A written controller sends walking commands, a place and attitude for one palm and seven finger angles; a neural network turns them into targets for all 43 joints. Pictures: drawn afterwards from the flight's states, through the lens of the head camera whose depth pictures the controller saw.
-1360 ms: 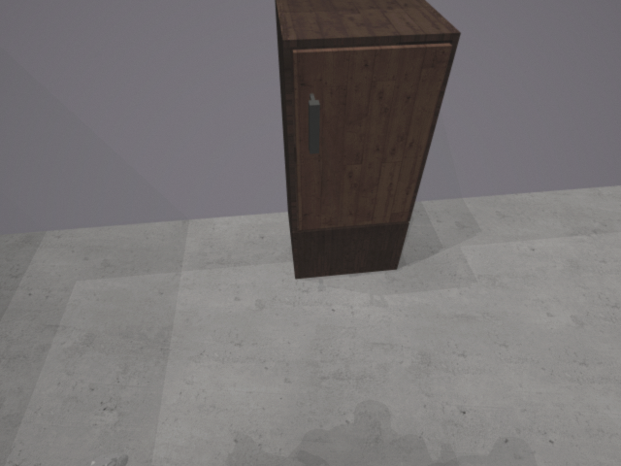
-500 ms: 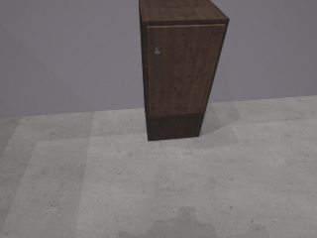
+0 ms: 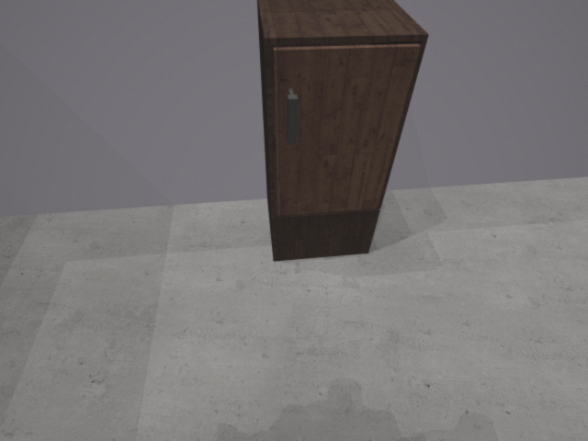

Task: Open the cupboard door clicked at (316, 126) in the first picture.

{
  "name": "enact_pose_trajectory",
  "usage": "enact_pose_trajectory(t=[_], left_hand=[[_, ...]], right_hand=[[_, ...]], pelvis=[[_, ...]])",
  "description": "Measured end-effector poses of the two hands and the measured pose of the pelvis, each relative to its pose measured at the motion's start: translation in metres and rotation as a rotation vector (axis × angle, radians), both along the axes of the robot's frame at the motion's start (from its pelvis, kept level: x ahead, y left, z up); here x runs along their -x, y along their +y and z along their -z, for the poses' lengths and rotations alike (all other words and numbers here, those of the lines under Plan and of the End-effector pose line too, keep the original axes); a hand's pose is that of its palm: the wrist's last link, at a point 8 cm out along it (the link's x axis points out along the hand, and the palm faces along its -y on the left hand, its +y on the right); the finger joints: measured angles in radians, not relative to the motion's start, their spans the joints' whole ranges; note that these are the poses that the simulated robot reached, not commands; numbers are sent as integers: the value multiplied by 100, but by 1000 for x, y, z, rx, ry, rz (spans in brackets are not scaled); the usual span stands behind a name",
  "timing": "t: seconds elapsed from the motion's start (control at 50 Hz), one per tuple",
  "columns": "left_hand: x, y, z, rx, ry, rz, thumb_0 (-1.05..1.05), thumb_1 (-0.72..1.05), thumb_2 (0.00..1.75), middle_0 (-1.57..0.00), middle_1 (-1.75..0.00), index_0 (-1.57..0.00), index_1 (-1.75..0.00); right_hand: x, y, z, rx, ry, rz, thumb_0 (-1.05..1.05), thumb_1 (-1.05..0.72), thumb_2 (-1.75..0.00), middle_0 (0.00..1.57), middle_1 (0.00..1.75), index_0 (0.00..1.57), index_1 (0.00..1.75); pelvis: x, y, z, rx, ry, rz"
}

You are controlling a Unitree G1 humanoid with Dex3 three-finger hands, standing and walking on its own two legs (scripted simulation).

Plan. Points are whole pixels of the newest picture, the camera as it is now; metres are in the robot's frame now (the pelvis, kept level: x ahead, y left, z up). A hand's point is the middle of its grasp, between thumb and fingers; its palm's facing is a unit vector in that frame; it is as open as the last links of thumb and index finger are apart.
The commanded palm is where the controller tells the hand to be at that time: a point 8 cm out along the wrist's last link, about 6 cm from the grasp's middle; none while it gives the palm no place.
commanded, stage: look at it before walking up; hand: left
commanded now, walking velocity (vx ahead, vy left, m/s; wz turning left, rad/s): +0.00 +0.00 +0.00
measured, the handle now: (291, 116) +0.93 +0.07 -0.05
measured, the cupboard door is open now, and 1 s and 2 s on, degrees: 0 0 0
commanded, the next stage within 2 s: walk to a spot facing it in 0.08 s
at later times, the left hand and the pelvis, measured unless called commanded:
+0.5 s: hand out of the picture +0.06 +0.21 -0.18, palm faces -0.11 -0.95 -0.28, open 7.4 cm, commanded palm none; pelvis -0.01 -0.01 -0.02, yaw -8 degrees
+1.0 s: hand out of the picture +0.07 +0.15 -0.16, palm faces -0.29 -0.92 -0.26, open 7.4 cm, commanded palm none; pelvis -0.04 -0.02 +0.00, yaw -23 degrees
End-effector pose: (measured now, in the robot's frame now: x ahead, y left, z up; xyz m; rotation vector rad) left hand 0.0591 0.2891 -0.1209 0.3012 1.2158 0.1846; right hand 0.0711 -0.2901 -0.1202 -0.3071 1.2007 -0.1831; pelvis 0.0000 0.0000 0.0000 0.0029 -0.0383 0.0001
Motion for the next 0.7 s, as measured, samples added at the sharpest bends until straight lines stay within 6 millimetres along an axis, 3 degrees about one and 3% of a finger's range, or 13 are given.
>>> enact_pose_trajectory(t=[0.34,0.48,0.6,0.7], left_hand=[[-5,-5,2,-6,24,9,1,90,90,-20,-30,-20,-30],[-1,-32,19,39,72,63,1,90,90,-20,-30,-20,-30],[1,-66,26,40,77,115,1,90,90,-20,-30,-20,-30],[9,-87,16,47,76,118,1,90,90,-20,-30,-20,-30]], right_hand=[[-2,3,5,-10,-22,35,1,-90,-90,20,30,20,30],[29,15,23,-66,-20,126,1,-90,-90,20,30,20,30],[61,5,53,-128,-8,221,1,-90,-90,20,30,20,30],[81,-3,47,-141,28,265,1,-90,-90,20,30,20,30]], pelvis=[[-1,-2,3,-4,6,47],[8,-8,13,-29,6,123],[16,-27,29,-38,-9,208],[26,-36,19,-37,7,232]])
